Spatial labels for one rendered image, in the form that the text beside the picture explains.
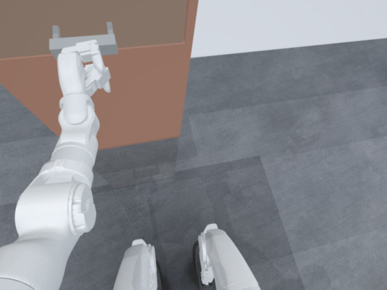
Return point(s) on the left robot upper arm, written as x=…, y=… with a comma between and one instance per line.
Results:
x=50, y=220

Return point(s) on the handle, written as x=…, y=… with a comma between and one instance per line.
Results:
x=106, y=42

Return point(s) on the robot left hand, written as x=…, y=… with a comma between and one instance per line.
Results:
x=72, y=73

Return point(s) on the left robot forearm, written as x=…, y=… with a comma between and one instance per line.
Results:
x=75, y=153

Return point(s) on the left robot shin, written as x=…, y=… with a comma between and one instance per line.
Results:
x=152, y=280

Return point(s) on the cabinet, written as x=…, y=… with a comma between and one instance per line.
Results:
x=148, y=88

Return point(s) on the drawer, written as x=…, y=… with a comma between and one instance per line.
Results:
x=27, y=25

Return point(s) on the right robot thigh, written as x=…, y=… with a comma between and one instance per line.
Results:
x=230, y=270

